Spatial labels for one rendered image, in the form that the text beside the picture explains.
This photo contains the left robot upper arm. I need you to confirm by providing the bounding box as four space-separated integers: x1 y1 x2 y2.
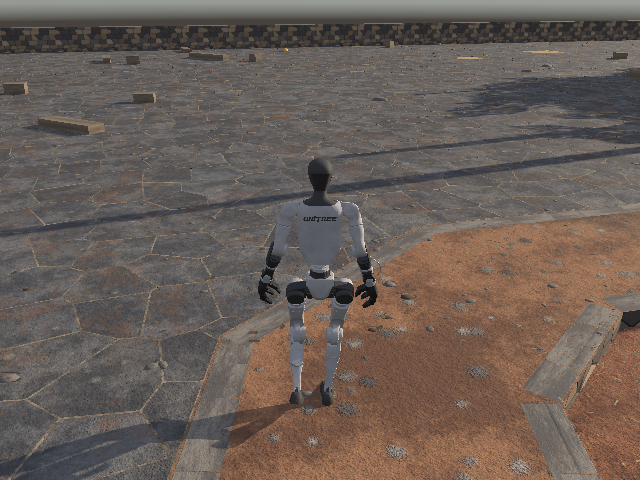
271 201 300 257

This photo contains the right robot forearm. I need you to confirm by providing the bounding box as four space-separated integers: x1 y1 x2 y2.
357 243 376 287

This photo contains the robot right hand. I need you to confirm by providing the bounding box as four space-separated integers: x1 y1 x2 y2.
355 283 378 308

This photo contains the robot left hand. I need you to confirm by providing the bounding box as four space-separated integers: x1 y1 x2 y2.
258 279 281 304

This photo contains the robot head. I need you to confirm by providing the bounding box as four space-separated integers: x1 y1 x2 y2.
303 158 337 206

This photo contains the left robot forearm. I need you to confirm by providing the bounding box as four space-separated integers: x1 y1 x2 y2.
260 241 281 283

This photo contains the right robot upper arm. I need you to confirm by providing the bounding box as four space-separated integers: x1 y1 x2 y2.
341 201 367 258

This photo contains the humanoid robot torso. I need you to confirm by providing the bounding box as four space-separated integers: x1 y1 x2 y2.
297 197 344 300

